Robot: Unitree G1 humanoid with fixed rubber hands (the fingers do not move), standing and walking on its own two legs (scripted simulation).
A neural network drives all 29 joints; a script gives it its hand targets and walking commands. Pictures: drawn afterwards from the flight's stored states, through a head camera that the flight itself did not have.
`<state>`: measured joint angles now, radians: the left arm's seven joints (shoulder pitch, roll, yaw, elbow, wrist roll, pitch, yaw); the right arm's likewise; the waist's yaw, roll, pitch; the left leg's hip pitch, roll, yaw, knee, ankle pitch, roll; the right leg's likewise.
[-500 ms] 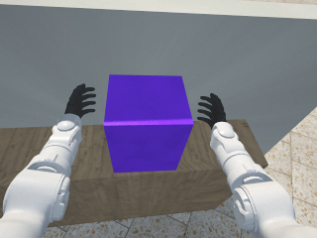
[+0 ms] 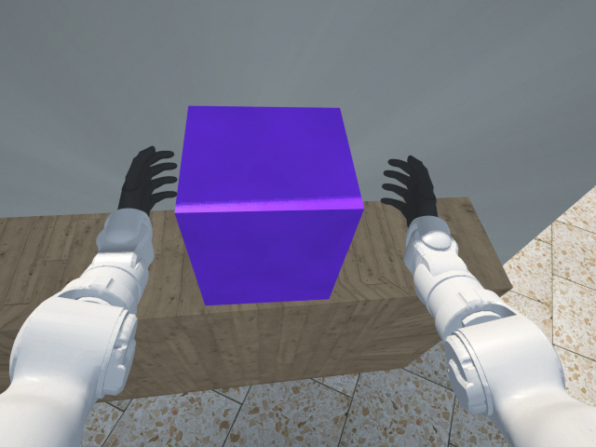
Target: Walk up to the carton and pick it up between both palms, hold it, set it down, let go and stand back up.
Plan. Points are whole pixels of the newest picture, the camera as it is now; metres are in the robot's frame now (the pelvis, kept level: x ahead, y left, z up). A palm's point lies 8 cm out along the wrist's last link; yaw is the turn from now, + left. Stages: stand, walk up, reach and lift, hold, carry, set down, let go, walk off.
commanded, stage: reach and lift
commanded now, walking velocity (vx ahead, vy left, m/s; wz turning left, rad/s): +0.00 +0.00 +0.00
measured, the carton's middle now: (267, 214) +0.46 +0.04 +0.01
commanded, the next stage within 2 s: none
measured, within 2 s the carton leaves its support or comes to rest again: leaves its support in 1.98 s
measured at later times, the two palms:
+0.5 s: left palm (155, 199) +0.44 +0.19 +0.06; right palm (377, 211) +0.43 -0.12 +0.06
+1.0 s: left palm (156, 214) +0.41 +0.18 +0.06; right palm (382, 231) +0.39 -0.12 +0.06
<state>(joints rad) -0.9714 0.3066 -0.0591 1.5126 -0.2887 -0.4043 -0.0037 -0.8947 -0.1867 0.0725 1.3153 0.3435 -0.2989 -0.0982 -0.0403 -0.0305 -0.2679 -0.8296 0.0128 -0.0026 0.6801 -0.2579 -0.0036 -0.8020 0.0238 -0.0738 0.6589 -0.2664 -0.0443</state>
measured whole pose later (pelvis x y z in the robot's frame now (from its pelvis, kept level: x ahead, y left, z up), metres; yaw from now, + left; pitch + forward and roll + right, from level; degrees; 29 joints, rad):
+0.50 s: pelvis +0.00 +0.01 +0.01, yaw +0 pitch +20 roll -1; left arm -0.98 0.19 0.23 1.45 0.03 -0.38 0.06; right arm -0.91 -0.01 -0.30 1.31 -0.05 -0.32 -0.14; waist -0.03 -0.04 -0.20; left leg -0.73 0.01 0.00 0.62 -0.24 0.01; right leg -0.69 0.02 -0.07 0.57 -0.23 -0.03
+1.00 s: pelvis +0.01 +0.02 +0.03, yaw -1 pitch +10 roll -1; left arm -0.77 0.01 0.56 1.15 0.40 -0.29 0.07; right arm -0.68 0.17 -0.72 1.00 -0.55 -0.33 -0.06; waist 0.01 -0.03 -0.06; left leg -0.40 0.01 0.04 0.41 -0.19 0.02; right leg -0.35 0.03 -0.05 0.33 -0.15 -0.02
